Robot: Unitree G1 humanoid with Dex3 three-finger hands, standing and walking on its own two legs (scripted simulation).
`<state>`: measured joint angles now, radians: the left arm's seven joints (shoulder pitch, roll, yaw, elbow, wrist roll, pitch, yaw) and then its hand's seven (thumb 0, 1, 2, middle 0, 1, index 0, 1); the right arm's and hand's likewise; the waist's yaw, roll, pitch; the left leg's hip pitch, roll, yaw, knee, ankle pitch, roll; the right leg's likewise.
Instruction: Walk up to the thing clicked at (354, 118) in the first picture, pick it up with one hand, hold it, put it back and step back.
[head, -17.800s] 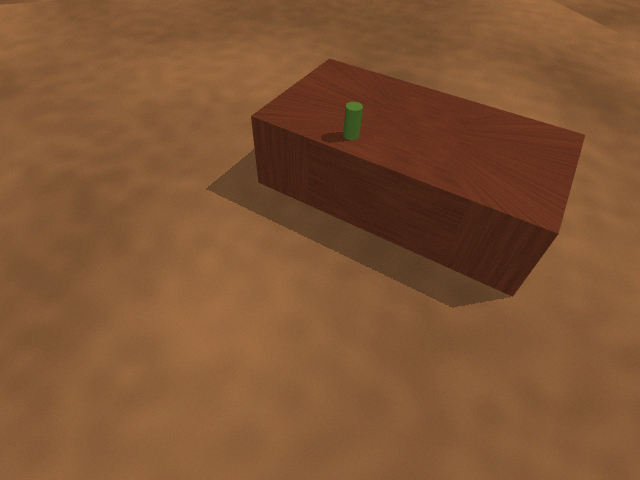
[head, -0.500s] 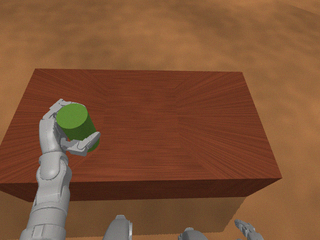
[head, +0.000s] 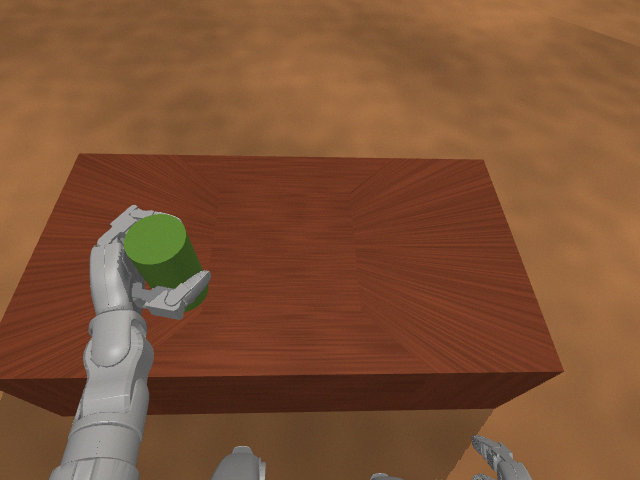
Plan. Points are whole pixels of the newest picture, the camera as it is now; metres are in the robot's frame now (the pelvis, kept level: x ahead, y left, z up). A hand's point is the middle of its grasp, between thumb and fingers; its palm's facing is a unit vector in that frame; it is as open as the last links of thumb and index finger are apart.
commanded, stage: hold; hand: left
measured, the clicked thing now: (171, 267) +0.35 +0.18 +0.05
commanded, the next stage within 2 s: none
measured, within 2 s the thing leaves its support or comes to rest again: neither
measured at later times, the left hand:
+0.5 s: hand (169, 270) +0.34 +0.18 +0.07, palm faces +0.25 -0.97 +0.01, open 9.5 cm
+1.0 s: hand (177, 268) +0.34 +0.17 +0.08, palm faces +0.25 -0.97 +0.02, open 9.5 cm
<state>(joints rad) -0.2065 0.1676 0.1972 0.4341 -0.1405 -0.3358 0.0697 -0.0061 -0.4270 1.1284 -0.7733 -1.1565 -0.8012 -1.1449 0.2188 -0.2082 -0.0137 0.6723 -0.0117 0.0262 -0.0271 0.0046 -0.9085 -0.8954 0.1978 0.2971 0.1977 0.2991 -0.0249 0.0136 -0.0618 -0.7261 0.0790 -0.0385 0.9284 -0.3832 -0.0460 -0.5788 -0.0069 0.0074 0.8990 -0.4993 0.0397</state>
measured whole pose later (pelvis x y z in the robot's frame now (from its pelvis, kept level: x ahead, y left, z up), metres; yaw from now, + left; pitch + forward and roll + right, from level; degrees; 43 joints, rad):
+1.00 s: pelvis -0.01 +0.00 +0.01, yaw +0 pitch +7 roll -1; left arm -0.16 0.13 0.15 0.38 -0.13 -0.31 0.11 -0.01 -0.42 1.13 -0.77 -1.17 -0.79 -1.15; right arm 0.21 -0.20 -0.01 0.67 -0.01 0.01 -0.03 0.01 -0.91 -0.90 0.20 0.30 0.20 0.30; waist -0.02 0.02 -0.04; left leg -0.63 0.08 -0.04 0.85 -0.34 -0.05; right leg -0.49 -0.01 0.01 0.84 -0.46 0.03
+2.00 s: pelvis -0.01 +0.00 +0.01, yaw +0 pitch +6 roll -2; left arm -0.14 0.12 0.15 0.35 -0.12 -0.31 0.12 -0.01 -0.43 1.13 -0.77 -1.16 -0.80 -1.15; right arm 0.21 -0.20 0.00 0.66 -0.01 0.01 -0.04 0.01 -0.91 -0.90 0.20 0.30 0.20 0.30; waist -0.02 0.01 -0.04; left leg -0.62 0.07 -0.04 0.85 -0.33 -0.05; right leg -0.48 -0.01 0.01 0.83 -0.46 0.04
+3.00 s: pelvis -0.02 +0.00 +0.00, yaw +0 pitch +9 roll -2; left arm -0.23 0.15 0.22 0.53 -0.13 -0.38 0.09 -0.01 -0.43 1.14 -0.77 -1.16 -0.80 -1.15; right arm 0.18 -0.20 -0.01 0.66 -0.02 0.00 -0.02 0.01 -0.90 -0.91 0.20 0.30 0.20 0.30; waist -0.03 0.00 -0.04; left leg -0.73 0.07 -0.04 0.91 -0.34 -0.05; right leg -0.60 -0.01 0.01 0.91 -0.47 0.03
